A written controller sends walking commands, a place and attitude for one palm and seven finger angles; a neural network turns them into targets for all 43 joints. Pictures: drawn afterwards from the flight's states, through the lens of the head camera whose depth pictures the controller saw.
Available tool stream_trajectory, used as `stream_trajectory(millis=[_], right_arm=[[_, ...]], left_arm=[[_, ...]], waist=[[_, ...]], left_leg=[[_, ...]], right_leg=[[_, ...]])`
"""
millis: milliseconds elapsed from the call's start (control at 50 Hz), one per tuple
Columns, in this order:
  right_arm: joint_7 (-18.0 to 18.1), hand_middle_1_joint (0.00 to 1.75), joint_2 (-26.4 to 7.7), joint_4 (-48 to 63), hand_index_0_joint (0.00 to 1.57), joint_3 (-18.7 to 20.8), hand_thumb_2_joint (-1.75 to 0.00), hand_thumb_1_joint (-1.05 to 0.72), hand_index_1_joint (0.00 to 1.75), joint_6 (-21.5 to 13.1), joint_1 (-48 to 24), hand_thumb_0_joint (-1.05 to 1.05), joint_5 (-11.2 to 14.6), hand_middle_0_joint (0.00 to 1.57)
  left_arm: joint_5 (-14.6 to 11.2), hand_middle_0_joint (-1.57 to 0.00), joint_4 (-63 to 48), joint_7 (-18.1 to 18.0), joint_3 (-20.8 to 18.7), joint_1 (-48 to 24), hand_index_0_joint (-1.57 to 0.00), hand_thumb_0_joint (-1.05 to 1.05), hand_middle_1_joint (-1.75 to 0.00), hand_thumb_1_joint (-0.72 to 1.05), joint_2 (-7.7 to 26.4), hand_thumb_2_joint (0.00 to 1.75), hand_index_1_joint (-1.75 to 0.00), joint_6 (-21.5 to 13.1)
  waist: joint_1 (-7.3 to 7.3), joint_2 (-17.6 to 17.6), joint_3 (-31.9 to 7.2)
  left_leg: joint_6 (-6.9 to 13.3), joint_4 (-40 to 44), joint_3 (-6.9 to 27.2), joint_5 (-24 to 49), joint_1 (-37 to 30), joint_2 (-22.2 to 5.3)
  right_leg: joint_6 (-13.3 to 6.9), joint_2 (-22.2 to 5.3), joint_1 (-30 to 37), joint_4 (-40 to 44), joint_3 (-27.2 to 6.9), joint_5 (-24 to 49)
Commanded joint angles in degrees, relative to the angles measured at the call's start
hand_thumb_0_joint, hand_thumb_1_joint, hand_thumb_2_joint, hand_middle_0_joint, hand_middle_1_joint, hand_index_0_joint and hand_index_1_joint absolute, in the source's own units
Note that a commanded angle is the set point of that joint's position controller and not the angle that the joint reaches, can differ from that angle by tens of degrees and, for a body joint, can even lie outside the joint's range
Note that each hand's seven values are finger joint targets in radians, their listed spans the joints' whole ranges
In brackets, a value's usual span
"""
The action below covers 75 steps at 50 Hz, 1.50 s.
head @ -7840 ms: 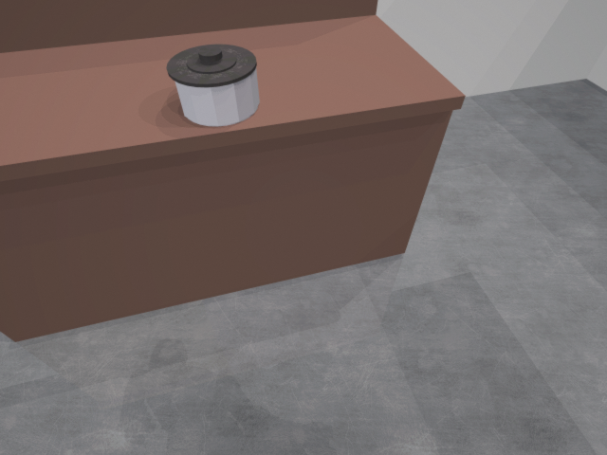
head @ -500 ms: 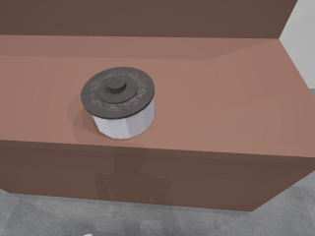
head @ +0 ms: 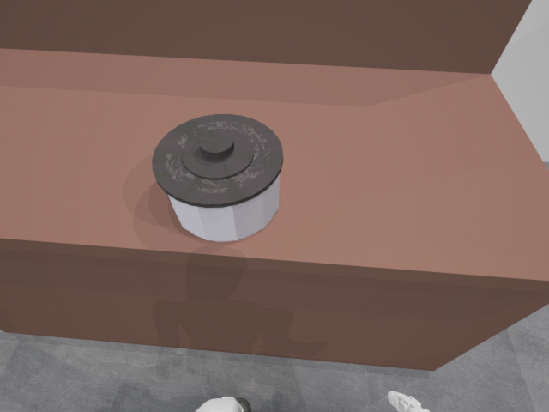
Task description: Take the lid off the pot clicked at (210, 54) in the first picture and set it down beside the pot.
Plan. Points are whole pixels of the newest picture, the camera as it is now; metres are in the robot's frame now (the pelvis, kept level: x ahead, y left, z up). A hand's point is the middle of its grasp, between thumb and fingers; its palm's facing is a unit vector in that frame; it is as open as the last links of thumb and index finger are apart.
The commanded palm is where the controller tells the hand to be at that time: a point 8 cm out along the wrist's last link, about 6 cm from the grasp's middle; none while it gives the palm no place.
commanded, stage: come to a stop and stand still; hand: left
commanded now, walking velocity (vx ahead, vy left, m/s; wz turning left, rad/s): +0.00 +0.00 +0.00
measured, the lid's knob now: (216, 144) +0.47 +0.14 +0.12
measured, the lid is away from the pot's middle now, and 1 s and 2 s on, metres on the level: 0.00 0.00 0.00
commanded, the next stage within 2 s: look again from close up in 0.36 s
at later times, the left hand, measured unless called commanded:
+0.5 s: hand out of the picture +0.00 +0.17 -0.17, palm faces -0.02 -0.99 -0.17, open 7.3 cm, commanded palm none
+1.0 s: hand out of the picture -0.03 +0.22 -0.17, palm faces +0.01 -0.98 -0.18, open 7.3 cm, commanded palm none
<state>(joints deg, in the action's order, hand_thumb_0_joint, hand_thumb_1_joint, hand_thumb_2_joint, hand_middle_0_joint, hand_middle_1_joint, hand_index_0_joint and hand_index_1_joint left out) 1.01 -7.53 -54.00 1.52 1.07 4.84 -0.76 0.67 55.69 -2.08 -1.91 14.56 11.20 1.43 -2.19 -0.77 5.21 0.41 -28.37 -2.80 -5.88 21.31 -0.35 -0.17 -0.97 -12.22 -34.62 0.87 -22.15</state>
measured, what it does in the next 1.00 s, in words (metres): stands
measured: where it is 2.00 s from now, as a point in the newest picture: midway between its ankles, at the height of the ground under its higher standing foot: outside the picture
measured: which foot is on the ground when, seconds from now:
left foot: down 0.00-1.00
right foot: down 0.00-1.00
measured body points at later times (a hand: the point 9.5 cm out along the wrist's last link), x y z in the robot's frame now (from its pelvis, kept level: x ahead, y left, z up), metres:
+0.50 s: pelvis -0.01 +0.01 +0.00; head +0.00 +0.01 +0.45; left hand +0.00 +0.22 -0.16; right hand -0.05 -0.22 -0.15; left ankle +0.07 +0.12 -0.72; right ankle -0.03 -0.11 -0.73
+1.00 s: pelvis +0.01 +0.04 +0.01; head +0.02 +0.07 +0.46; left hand -0.02 +0.27 -0.16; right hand +0.03 -0.19 -0.14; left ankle +0.07 +0.11 -0.73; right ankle -0.03 -0.11 -0.73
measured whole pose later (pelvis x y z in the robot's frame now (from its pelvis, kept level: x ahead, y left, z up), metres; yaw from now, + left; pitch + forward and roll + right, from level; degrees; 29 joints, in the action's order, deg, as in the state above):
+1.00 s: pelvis +0.01 +0.04 +0.01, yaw -1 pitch +0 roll -1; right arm 0.4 -9.1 -58.5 0.2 -0.4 16.4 -0.4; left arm 1.2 58.9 -2.5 0.6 22.4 10.4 -0.1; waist -0.7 -2.0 1.0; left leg 4.1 -29.5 -1.2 -9.9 19.8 2.9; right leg 0.9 -1.8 -10.7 -28.8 -0.3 -18.4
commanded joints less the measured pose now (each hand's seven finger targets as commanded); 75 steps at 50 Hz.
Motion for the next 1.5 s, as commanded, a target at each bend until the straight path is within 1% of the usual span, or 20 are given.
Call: stream_trajectory(millis=[0, 40, 120, 240, 300, 360, 380, 400, 420, 440, 460, 480, 520, 580, 620, 720, 840, 1000, 1140, 1480], right_arm=[[0.3, 0.3, -6.4, 1.5, 0.2, 2.6, -0.9, -0.9, 0.3, 0.6, 5.7, 0.0, 0.7, 0.2], [0.0, 0.3, -5.8, 0.6, 0.2, 2.3, -0.9, -0.9, 0.3, 1.0, 5.4, 0.0, 0.4, 0.2], [0.1, 0.3, -4.9, -2.6, 0.2, 1.5, -0.9, -0.9, 0.3, -0.1, 9.0, 0.0, 0.2, 0.2], [0.2, 0.3, -6.2, -4.4, 0.2, 0.9, -0.9, -0.9, 0.3, -0.4, 11.7, 0.0, 0.0, 0.2], [0.2, 0.3, -6.1, -5.3, 0.2, 0.6, -0.9, -0.9, 0.3, -0.6, 14.0, 0.0, -0.2, 0.2], [0.4, 0.3, -6.4, -5.6, 0.2, 0.5, -0.9, -0.9, 0.3, -1.0, 15.3, 0.0, -0.1, 0.2], [0.4, 0.3, -6.5, -1.9, 0.2, -0.1, -0.9, -0.9, 0.3, -1.6, 6.3, 0.0, -0.2, 0.2], [-0.3, 0.3, -3.0, -0.6, 0.2, -0.5, -0.9, -0.9, 0.3, -1.7, 12.4, 0.0, -0.1, 0.2], [-0.6, 0.3, -3.5, -1.6, 0.2, -0.5, -0.9, -0.9, 0.3, -1.3, 14.0, 0.0, -0.3, 0.2], [-0.6, 0.3, -3.0, -1.8, 0.2, -0.4, -0.9, -0.9, 0.3, -1.1, 17.2, 0.0, -0.2, 0.2], [-0.6, 0.3, -3.8, -1.4, 0.2, -0.4, -0.9, -0.9, 0.3, -1.1, 17.3, 0.0, -0.1, 0.2], [-0.6, 0.3, -4.7, -1.1, 0.2, -0.4, -0.9, -0.9, 0.3, -1.7, 17.8, 0.0, 0.0, 0.2], [-0.2, 0.3, -6.6, -1.2, 0.2, -0.4, -0.9, -0.9, 0.3, -2.6, 18.5, 0.0, -0.2, 0.2], [0.1, 0.3, -7.9, -0.7, 0.2, -0.1, -0.9, -0.9, 0.3, -1.8, 15.4, 0.0, -0.3, 0.2], [0.0, 0.3, -7.5, -0.5, 0.2, -0.1, -0.9, -0.9, 0.3, -1.6, 14.0, 0.0, -0.2, 0.2], [-0.2, 0.3, -7.2, -1.5, 0.2, 0.0, -0.9, -0.9, 0.3, -1.5, 14.8, 0.0, -0.2, 0.2], [-0.3, 0.3, -7.3, -1.4, 0.2, -0.1, -0.9, -0.9, 0.3, -2.2, 13.8, 0.0, 0.2, 0.2], [-0.1, 0.3, -7.7, -1.9, 0.2, -0.2, -0.9, -0.9, 0.3, -2.6, 12.6, 0.0, 0.6, 0.2], [0.0, 0.3, -7.5, -2.3, 0.2, -0.2, -0.9, -0.9, 0.3, -3.1, 11.7, 0.0, 0.9, 0.2], [0.1, 0.3, -7.2, -3.3, 0.2, -0.4, -0.9, -0.9, 0.3, -3.2, 10.3, 0.0, 0.8, 0.2]], left_arm=[[0.7, -0.2, -1.7, -0.1, -0.4, 4.6, -0.2, 0.0, -0.3, 0.9, 6.2, 0.9, -0.3, -1.1], [0.4, -0.2, -2.6, 0.0, -0.5, 0.8, -0.2, 0.0, -0.3, 0.9, 7.0, 0.9, -0.3, -1.6], [-0.1, -0.2, -1.5, 0.1, -0.2, 2.2, -0.2, 0.0, -0.3, 0.9, 5.6, 0.9, -0.3, -1.9], [-0.1, -0.2, 0.1, 0.3, -0.1, 4.6, -0.2, 0.0, -0.3, 0.9, 5.2, 0.9, -0.3, -1.5], [-0.2, -0.2, 0.8, 0.4, -0.1, 4.8, -0.2, 0.0, -0.3, 0.9, 4.8, 0.9, -0.3, -1.3], [-0.3, -0.2, 1.9, 0.4, 0.0, 6.5, -0.2, 0.0, -0.3, 0.9, 4.0, 0.9, -0.3, -1.4], [1.0, -0.2, 3.7, -1.8, 0.8, 12.6, -0.2, 0.0, -0.3, 0.9, 4.0, 0.9, -0.3, -3.6], [0.9, -0.2, 1.4, -1.7, 0.8, 7.1, -0.2, 0.0, -0.3, 0.9, 6.9, 0.9, -0.3, -4.6], [0.5, -0.2, 0.2, -1.2, 0.6, 4.5, -0.2, 0.0, -0.3, 0.9, 7.2, 0.9, -0.3, -4.9], [0.1, -0.2, 0.0, -1.0, 0.0, 2.6, -0.2, 0.0, -0.3, 0.9, 8.5, 0.9, -0.3, -4.7], [-0.1, -0.2, -0.7, -1.1, -0.2, 2.6, -0.2, 0.0, -0.3, 0.9, 7.8, 0.9, -0.3, -4.4], [0.0, -0.2, -0.8, -1.1, -0.1, 2.6, -0.2, 0.0, -0.3, 0.9, 6.8, 0.9, -0.3, -4.1], [0.2, -0.2, -0.2, -1.3, 0.8, 4.6, -0.2, 0.0, -0.3, 0.9, 2.9, 0.9, -0.3, -3.3], [0.5, -0.2, 1.1, -1.1, 0.9, 9.0, -0.2, 0.0, -0.3, 0.9, 1.8, 0.9, -0.3, -1.6], [0.6, -0.2, 1.6, -1.0, 1.2, 10.6, -0.2, 0.0, -0.3, 0.9, 1.7, 0.9, -0.3, -1.7], [0.7, -0.2, 0.3, -0.9, 1.0, 10.0, -0.2, 0.0, -0.3, 0.9, 2.8, 0.9, -0.3, -1.8], [0.6, -0.2, 0.4, -0.6, 1.2, 11.7, -0.2, 0.0, -0.3, 0.9, 3.5, 0.9, -0.3, -2.2], [0.7, -0.2, 2.2, -0.5, 1.7, 13.1, -0.2, 0.0, -0.3, 0.9, 3.5, 0.9, -0.3, -2.4], [0.6, -0.2, 3.4, -0.4, 2.0, 13.7, -0.2, 0.0, -0.3, 0.9, 3.6, 0.9, -0.3, -2.8], [0.5, -0.2, 3.3, -0.5, 1.9, 11.8, -0.2, 0.0, -0.3, 0.9, 3.6, 0.9, -0.3, -2.8]], waist=[[3.24, -7.4, -4.7], [3.38, -13.9, -1.0], [3.68, -2.9, -0.4], [2.58, -0.1, 4.4], [2.68, 4.9, 4.2], [1.78, 5.4, 2.4], [-1.82, 0.4, 4.7], [4.37, -0.4, -1.4], [4.33, 4.3, -4.2], [5.34, 3.4, -9.9], [5.29, 1.6, -9.8], [5.42, -0.1, -8.3], [3.87, 2.2, -4.2], [1.5, 8.1, 2.0], [0.73, 3.0, 3.3], [1.61, -0.7, 0.9], [1.14, 1.4, -3.1], [1.65, 4.9, -2.4], [1.58, 0.8, -3.4], [1.48, 0.3, -2.3]], left_leg=[[-0.3, -1.1, 4.3, -13.6, -6.5, -2.4], [-1.3, -4.8, 3.3, -13.1, -8.6, -1.3], [-0.3, 0.1, 5.9, -5.9, -10.9, -2.7], [-0.2, 4.8, 7.8, -13.3, -5.7, -3.2], [0.0, 7.2, 9.4, -16.1, -4.1, -3.3], [0.5, 9.8, 11.1, -18.4, -1.5, -3.8], [-1.8, -7.2, 4.0, -8.8, 0.4, -0.6], [-0.8, -10.4, 4.5, -11.8, -1.3, -1.6], [-0.4, -12.0, 3.7, -12.3, -2.6, -1.6], [-0.7, -10.0, 3.1, -9.2, -4.9, -1.5], [-0.5, -8.5, 2.7, -8.0, -6.3, -1.0], [-0.1, -5.9, 3.6, -5.9, -6.4, -1.4], [2.2, 0.1, 9.6, -1.7, -4.6, -5.6], [4.6, 9.8, 17.3, -20.6, 5.5, -7.4], [4.4, 10.7, 16.2, -25.0, 7.4, -6.2], [3.5, 9.9, 14.5, -24.5, 2.4, -4.8], [3.7, 10.2, 14.1, -19.3, -1.6, -5.2], [3.4, 9.4, 13.0, -14.5, -5.1, -5.3], [3.5, 6.5, 11.2, -6.1, -7.7, -5.1], [3.0, 6.0, 9.9, -2.6, -8.0, -4.8]], right_leg=[[-3.8, -9.4, -4.5, 18.9, -12.3, 3.3], [-6.7, -10.9, -11.4, 21.7, -13.0, -0.8], [-4.5, -7.0, -9.9, 17.4, -8.4, 2.3], [-3.8, -5.1, -9.5, 19.8, -8.2, -9.2], [-3.7, -4.2, -8.8, 18.1, -7.6, -9.2], [-3.0, -3.0, -4.1, 16.2, -5.9, -5.1], [-2.3, -7.2, -4.4, 19.3, -13.4, 21.1], [-5.0, -13.0, -3.7, 17.9, -14.7, 21.9], [-6.9, -12.5, -3.0, 16.7, -13.0, 20.3], [-8.2, -11.9, 0.8, 14.7, -10.9, 18.5], [-7.5, -9.6, -0.8, 13.5, -8.7, 14.7], [-6.4, -7.5, -2.1, 11.1, -6.7, 12.5], [-4.1, -2.3, -3.6, 7.3, -3.8, 5.9], [-3.1, 0.8, -2.2, 5.1, -0.8, -3.4], [-3.1, 0.5, -1.4, 6.3, -1.6, -1.9], [-3.4, -1.0, -4.6, 8.1, -3.4, -4.0], [-3.1, -1.9, -2.2, 9.1, -3.3, 0.9], [-2.4, -2.9, -2.9, 11.1, -3.6, 3.6], [-2.0, -3.9, -1.6, 12.7, -4.0, 8.4], [-1.6, -4.9, 0.0, 13.8, -4.3, 10.6]])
